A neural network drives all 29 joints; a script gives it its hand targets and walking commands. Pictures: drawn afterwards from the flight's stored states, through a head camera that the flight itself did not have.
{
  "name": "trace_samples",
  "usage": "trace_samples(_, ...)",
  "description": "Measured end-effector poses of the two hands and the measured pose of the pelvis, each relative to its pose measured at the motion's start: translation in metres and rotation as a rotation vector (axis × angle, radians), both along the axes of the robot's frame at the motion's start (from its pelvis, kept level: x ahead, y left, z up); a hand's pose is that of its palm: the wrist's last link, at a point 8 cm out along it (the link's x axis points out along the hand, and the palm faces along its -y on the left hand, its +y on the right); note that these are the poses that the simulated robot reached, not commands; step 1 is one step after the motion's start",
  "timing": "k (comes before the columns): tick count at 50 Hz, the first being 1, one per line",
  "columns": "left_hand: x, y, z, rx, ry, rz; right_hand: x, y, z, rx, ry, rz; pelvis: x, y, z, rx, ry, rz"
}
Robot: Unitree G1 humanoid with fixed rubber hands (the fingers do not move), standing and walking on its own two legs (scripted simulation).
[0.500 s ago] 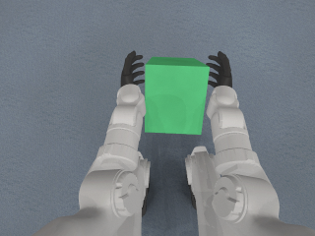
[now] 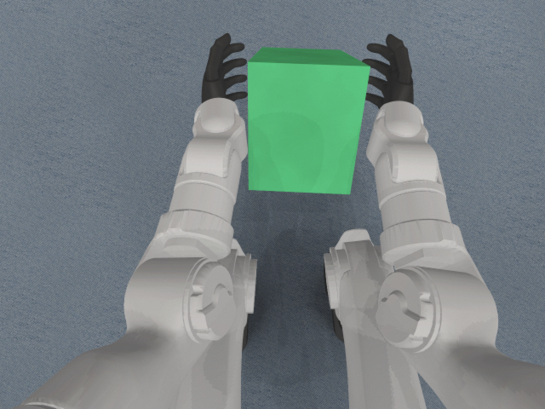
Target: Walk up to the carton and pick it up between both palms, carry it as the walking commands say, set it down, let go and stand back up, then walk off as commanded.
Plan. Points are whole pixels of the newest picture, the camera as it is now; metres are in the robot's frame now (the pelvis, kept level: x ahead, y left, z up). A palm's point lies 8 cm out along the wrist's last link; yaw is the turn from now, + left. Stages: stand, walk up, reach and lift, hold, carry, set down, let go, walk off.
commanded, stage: set down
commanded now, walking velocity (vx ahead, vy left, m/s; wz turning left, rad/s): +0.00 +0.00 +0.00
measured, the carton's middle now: (300, 111) +0.52 -0.04 -0.21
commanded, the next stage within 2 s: none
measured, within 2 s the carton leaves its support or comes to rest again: neither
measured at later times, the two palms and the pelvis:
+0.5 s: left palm (229, 105) +0.53 +0.07 -0.19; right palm (377, 107) +0.51 -0.16 -0.19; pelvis +0.00 +0.00 -0.05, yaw +0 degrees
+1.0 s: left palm (226, 96) +0.55 +0.07 -0.20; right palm (377, 96) +0.53 -0.16 -0.20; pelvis +0.00 +0.00 -0.07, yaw +0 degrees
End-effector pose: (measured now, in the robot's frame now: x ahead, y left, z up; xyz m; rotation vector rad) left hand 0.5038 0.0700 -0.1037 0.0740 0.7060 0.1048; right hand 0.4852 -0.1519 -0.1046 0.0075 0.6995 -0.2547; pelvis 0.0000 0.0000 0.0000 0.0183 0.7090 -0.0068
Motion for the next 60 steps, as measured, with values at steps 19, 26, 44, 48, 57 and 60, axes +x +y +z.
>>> trace_samples(19, 0.017, 0.0, -0.068, -0.012, 0.016, -0.019, 0.017, -0.004, -0.068, 0.007, 0.019, 0.031, 0.003, -0.001, -0.04, -0.002, 0.01, 0.005)
trace_samples(26, 0.024, 0.002, -0.091, -0.017, 0.022, -0.022, 0.024, -0.004, -0.09, 0.018, 0.021, 0.046, 0.003, -0.001, -0.054, -0.004, -0.002, 0.007)
trace_samples(44, 0.039, 0.004, -0.097, -0.039, 0.0, -0.056, 0.04, -0.007, -0.094, 0.024, 0.01, 0.088, 0.002, 0.002, -0.068, -0.007, -0.011, 0.008)
trace_samples(48, 0.041, 0.005, -0.098, -0.045, -0.002, -0.061, 0.042, -0.007, -0.095, 0.025, 0.009, 0.093, 0.002, 0.002, -0.068, -0.007, -0.009, 0.01)
trace_samples(57, 0.045, 0.005, -0.1, -0.056, -0.008, -0.072, 0.046, -0.008, -0.097, 0.029, 0.007, 0.098, 0.005, 0.001, -0.066, -0.008, 0.003, 0.011)
trace_samples(60, 0.046, 0.006, -0.101, -0.059, -0.01, -0.074, 0.047, -0.009, -0.097, 0.031, 0.005, 0.099, 0.006, 0.001, -0.066, -0.008, 0.007, 0.011)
